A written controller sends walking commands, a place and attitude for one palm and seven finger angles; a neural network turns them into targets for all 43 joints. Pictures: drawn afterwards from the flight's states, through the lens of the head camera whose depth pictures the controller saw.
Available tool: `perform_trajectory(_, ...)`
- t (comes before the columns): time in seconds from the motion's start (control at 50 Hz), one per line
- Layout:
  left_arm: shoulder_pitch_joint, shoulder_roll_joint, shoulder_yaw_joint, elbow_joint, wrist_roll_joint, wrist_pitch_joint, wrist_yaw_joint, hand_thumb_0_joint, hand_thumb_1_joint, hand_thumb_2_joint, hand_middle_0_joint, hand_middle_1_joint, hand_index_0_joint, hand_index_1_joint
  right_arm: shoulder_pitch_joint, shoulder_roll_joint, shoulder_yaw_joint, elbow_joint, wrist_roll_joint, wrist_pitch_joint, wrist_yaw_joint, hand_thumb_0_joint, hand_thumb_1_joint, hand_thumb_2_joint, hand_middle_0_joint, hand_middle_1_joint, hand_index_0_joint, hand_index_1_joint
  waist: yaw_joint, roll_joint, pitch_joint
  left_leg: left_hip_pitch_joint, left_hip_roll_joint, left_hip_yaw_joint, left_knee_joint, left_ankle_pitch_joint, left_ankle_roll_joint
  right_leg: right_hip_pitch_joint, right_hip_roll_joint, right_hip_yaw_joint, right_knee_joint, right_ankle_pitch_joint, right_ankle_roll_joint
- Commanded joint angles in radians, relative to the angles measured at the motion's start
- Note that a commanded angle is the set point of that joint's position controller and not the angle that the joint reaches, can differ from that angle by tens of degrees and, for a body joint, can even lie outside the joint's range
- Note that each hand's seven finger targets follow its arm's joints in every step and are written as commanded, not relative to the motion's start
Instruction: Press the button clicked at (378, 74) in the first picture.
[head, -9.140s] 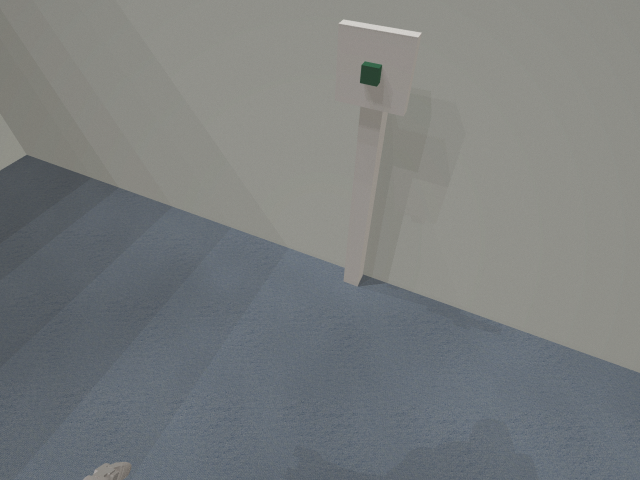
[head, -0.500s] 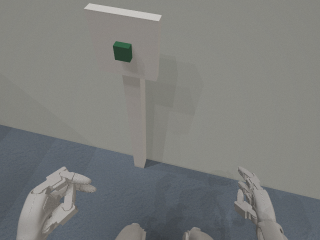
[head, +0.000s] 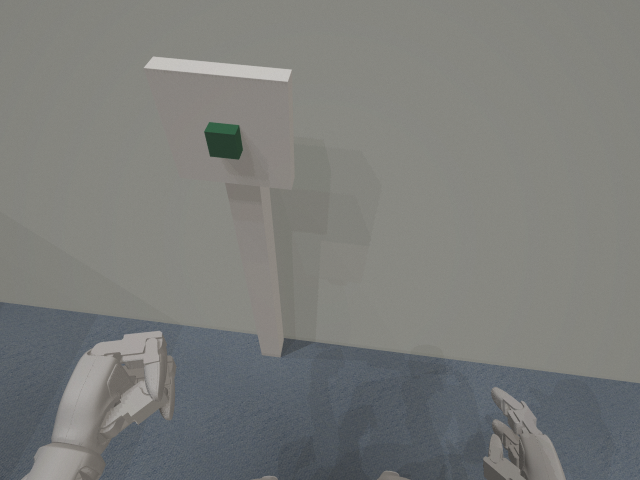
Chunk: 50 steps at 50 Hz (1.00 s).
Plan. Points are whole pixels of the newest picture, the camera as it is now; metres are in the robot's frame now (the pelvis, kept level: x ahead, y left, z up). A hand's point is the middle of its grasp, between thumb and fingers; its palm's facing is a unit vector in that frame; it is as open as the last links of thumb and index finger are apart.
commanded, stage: raise the hand and make a fist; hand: left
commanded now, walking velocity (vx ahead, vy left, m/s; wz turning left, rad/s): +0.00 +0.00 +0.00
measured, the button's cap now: (225, 139) +0.52 +0.16 +0.14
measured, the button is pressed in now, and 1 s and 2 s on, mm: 0 0 0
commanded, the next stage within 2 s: aim a knuckle at the button in 0.90 s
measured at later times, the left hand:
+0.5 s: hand (127, 319) +0.25 +0.21 +0.13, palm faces +0.00 -1.00 -0.08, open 3.1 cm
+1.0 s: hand (143, 332) +0.24 +0.19 +0.13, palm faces -0.02 -1.00 -0.07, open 3.1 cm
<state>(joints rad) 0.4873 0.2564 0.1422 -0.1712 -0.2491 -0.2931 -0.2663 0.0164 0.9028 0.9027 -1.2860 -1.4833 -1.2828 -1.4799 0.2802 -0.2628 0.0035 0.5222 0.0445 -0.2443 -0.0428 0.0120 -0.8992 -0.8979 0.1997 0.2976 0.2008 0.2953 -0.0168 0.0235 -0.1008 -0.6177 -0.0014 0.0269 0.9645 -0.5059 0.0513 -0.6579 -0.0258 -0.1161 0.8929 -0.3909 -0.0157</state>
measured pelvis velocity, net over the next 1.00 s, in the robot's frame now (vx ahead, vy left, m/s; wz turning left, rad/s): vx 0.01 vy -0.02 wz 0.01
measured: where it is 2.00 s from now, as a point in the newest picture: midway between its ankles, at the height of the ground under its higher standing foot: outside the picture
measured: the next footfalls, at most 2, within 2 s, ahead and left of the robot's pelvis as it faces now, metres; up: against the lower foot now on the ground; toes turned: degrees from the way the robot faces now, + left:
none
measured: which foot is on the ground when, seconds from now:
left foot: down 0.00-1.00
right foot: down 0.00-1.00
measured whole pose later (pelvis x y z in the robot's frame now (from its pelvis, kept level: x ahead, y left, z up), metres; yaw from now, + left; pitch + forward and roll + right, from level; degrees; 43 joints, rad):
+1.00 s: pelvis +0.01 -0.02 +0.03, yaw +0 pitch +2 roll -1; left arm 0.26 0.29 0.25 -0.03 -0.30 -0.13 -0.34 0.02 0.90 0.90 -1.30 -1.50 -1.30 -1.50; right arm 0.26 -0.26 0.06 0.58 0.04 -0.27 -0.06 0.01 -0.90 -0.90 0.20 0.30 0.20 0.30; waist 0.01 0.05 -0.04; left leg -0.33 0.00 0.02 0.69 -0.39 0.03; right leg -0.38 -0.01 -0.12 0.65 -0.30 -0.03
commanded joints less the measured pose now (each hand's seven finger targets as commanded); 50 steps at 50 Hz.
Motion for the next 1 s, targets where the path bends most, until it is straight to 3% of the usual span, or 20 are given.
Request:
perform_trajectory(0.0,-0.065,0.146,0.156,-0.255,-0.051,-0.041,0.025,0.000,0.900,0.900,-1.300,-1.500,-1.300,-1.500,-0.079,-0.093,-0.033,-0.171,0.010,-0.065,-0.015,0.000,-0.900,-0.900,0.200,0.300,0.200,0.300,0.035,0.075,-0.166,0.096,0.012,-0.090,-0.243,0.307,-0.048,0.220,0.027,0.035,-0.139,0.136,-0.017)
perform_trajectory(0.04,-0.076,0.141,0.161,-0.230,-0.062,-0.023,0.033,0.000,0.900,0.900,-1.300,-1.500,-1.300,-1.500,-0.083,-0.092,-0.027,-0.164,0.008,-0.060,-0.013,0.000,-0.900,-0.900,0.200,0.300,0.200,0.300,0.033,0.050,-0.140,0.102,0.013,-0.088,-0.248,0.339,-0.048,0.243,0.033,0.034,-0.153,0.177,-0.018)
perform_trajectory(0.12,-0.128,0.111,0.110,-0.186,-0.051,0.018,0.012,0.000,0.900,0.900,-1.300,-1.500,-1.300,-1.500,-0.077,-0.105,-0.020,-0.155,0.010,-0.060,-0.010,0.000,-0.900,-0.900,0.200,0.300,0.200,0.300,0.008,0.060,-0.073,0.125,0.015,-0.084,-0.266,0.337,-0.047,0.225,0.033,0.030,-0.186,0.196,-0.012)
perform_trajectory(0.14,-0.150,0.111,0.096,-0.159,-0.046,0.033,-0.002,0.000,0.900,0.900,-1.300,-1.500,-1.300,-1.500,-0.077,-0.110,-0.015,-0.153,0.009,-0.059,-0.011,0.000,-0.900,-0.900,0.200,0.300,0.200,0.300,0.002,0.028,-0.053,0.124,0.015,-0.089,-0.272,0.340,-0.045,0.238,0.036,0.031,-0.192,0.201,-0.014)
perform_trajectory(0.18,-0.180,0.130,0.097,-0.167,-0.037,0.055,-0.022,0.000,0.900,0.900,-1.300,-1.500,-1.300,-1.500,-0.072,-0.114,-0.014,-0.154,0.011,-0.065,-0.012,0.000,-0.900,-0.900,0.200,0.300,0.200,0.300,0.003,0.052,-0.069,0.156,0.016,-0.091,-0.286,0.357,-0.046,0.248,0.032,0.031,-0.204,0.217,-0.012)
perform_trajectory(0.28,-0.236,0.201,0.196,-0.165,-0.070,0.080,-0.044,0.000,0.900,0.900,-1.300,-1.500,-1.300,-1.500,-0.082,-0.113,-0.004,-0.148,0.006,-0.065,-0.022,0.000,-0.900,-0.900,0.200,0.300,0.200,0.300,0.025,-0.004,-0.125,0.192,0.009,-0.083,-0.306,0.396,-0.039,0.339,0.028,0.041,-0.234,0.280,-0.011)
perform_trajectory(0.34,-0.291,0.215,0.220,-0.168,-0.089,0.073,-0.044,0.000,0.900,0.900,-1.300,-1.500,-1.300,-1.500,-0.093,-0.113,0.005,-0.134,0.003,-0.066,-0.024,0.000,-0.900,-0.900,0.200,0.300,0.200,0.300,0.032,0.010,-0.119,0.209,0.007,-0.081,-0.317,0.419,-0.040,0.364,0.031,0.044,-0.245,0.303,-0.015)
perform_trajectory(0.42,-0.341,0.198,0.196,-0.146,-0.088,0.082,-0.058,0.000,0.900,0.900,-1.300,-1.500,-1.300,-1.500,-0.090,-0.115,0.007,-0.113,0.008,-0.076,-0.026,0.000,-0.900,-0.900,0.200,0.300,0.200,0.300,0.027,0.079,-0.121,0.259,0.008,-0.078,-0.335,0.451,-0.042,0.368,0.026,0.041,-0.265,0.332,-0.014)
perform_trajectory(0.44,-0.348,0.196,0.189,-0.123,-0.091,0.096,-0.066,0.000,0.900,0.900,-1.300,-1.500,-1.300,-1.500,-0.093,-0.120,0.009,-0.113,0.006,-0.077,-0.025,0.000,-0.900,-0.900,0.200,0.300,0.200,0.300,0.022,0.039,-0.110,0.251,0.007,-0.083,-0.336,0.450,-0.039,0.377,0.029,0.043,-0.269,0.337,-0.014)
perform_trajectory(0.5,-0.341,0.195,0.185,-0.082,-0.088,0.128,-0.090,0.000,0.900,0.900,-1.300,-1.500,-1.300,-1.500,-0.092,-0.123,0.003,-0.107,0.010,-0.080,-0.029,0.000,-0.900,-0.900,0.200,0.300,0.200,0.300,0.029,0.039,-0.115,0.270,0.006,-0.076,-0.353,0.458,-0.037,0.394,0.024,0.045,-0.288,0.355,-0.011)
perform_trajectory(0.56,-0.297,0.190,0.197,-0.033,-0.096,0.155,-0.106,0.000,0.900,0.900,-1.300,-1.500,-1.300,-1.500,-0.100,-0.126,0.002,-0.112,0.010,-0.076,-0.028,0.000,-0.900,-0.900,0.200,0.300,0.200,0.300,0.038,-0.041,-0.086,0.240,0.002,-0.068,-0.359,0.451,-0.033,0.410,0.022,0.051,-0.301,0.370,-0.007)
perform_trajectory(0.64,-0.338,0.218,0.230,-0.082,-0.099,0.142,-0.085,0.000,0.900,0.900,-1.300,-1.500,-1.300,-1.500,-0.116,-0.124,0.003,-0.118,0.005,-0.070,-0.025,0.000,-0.900,-0.900,0.200,0.300,0.200,0.300,0.048,-0.014,-0.078,0.240,-0.002,-0.062,-0.372,0.422,-0.034,0.419,0.022,0.059,-0.309,0.329,-0.010)
perform_trajectory(0.68,-0.363,0.216,0.227,-0.132,-0.088,0.116,-0.065,0.000,0.900,0.900,-1.300,-1.500,-1.300,-1.500,-0.112,-0.115,0.002,-0.120,0.004,-0.073,-0.021,0.000,-0.900,-0.900,0.200,0.300,0.200,0.300,0.048,0.051,-0.103,0.271,-0.003,-0.060,-0.381,0.429,-0.037,0.419,0.021,0.059,-0.308,0.325,-0.013)
perform_trajectory(0.72,-0.369,0.206,0.220,-0.147,-0.079,0.090,-0.046,0.000,0.900,0.900,-1.300,-1.500,-1.300,-1.500,-0.105,-0.111,0.003,-0.114,0.002,-0.079,-0.020,0.000,-0.900,-0.900,0.200,0.300,0.200,0.300,0.044,0.070,-0.110,0.286,0.000,-0.060,-0.384,0.428,-0.039,0.410,0.022,0.056,-0.309,0.316,-0.014)
perform_trajectory(0.74,-0.369,0.214,0.222,-0.138,-0.077,0.083,-0.043,0.000,0.900,0.900,-1.300,-1.500,-1.300,-1.500,-0.104,-0.113,0.001,-0.110,-0.001,-0.079,-0.019,0.000,-0.900,-0.900,0.200,0.300,0.200,0.300,0.037,0.030,-0.099,0.275,0.001,-0.060,-0.378,0.413,-0.034,0.412,0.024,0.065,-0.316,0.306,-0.011)
perform_trajectory(0.8,-0.369,0.184,0.186,-0.106,-0.067,0.074,-0.048,0.000,0.900,0.900,-1.300,-1.500,-1.300,-1.500,-0.103,-0.116,-0.001,-0.100,0.005,-0.082,-0.021,0.000,-0.900,-0.900,0.200,0.300,0.200,0.300,0.027,0.049,-0.063,0.269,-0.001,-0.059,-0.387,0.365,-0.033,0.385,0.022,0.062,-0.327,0.263,-0.010)
perform_trajectory(0.84,-0.357,0.187,0.187,-0.060,-0.069,0.085,-0.061,0.000,0.900,0.900,-1.300,-1.500,-1.300,-1.500,-0.106,-0.122,0.001,-0.097,0.005,-0.081,-0.023,0.000,-0.900,-0.900,0.200,0.300,0.200,0.300,0.025,0.000,-0.038,0.248,-0.002,-0.061,-0.388,0.334,-0.029,0.386,0.022,0.071,-0.341,0.229,-0.009)
perform_trajectory(0.88,-0.367,0.196,0.189,-0.061,-0.069,0.097,-0.073,0.000,0.900,0.900,-1.300,-1.500,-1.300,-1.500,-0.113,-0.122,-0.001,-0.100,0.009,-0.082,-0.029,0.000,-0.900,-0.900,0.200,0.300,0.200,0.300,0.028,0.028,-0.050,0.251,-0.004,-0.057,-0.391,0.306,-0.027,0.383,0.016,0.076,-0.350,0.197,-0.006)
perform_trajectory(0.94,-0.367,0.208,0.202,-0.057,-0.077,0.105,-0.076,0.000,0.900,0.900,-1.300,-1.500,-1.300,-1.500,-0.123,-0.122,0.004,-0.104,0.008,-0.084,-0.033,0.000,-0.900,-0.900,0.200,0.300,0.200,0.300,0.033,-0.010,-0.041,0.238,-0.004,-0.061,-0.394,0.297,-0.025,0.398,0.016,0.085,-0.361,0.170,-0.006)
perform_trajectory(0.98,-0.378,0.214,0.216,-0.088,-0.080,0.096,-0.072,0.000,0.900,0.900,-1.300,-1.500,-1.300,-1.500,-0.125,-0.116,0.003,-0.106,0.008,-0.088,-0.034,0.000,-0.900,-0.900,0.200,0.300,0.200,0.300,0.040,0.015,-0.080,0.261,-0.005,-0.061,-0.398,0.313,-0.026,0.412,0.015,0.082,-0.355,0.190,-0.006)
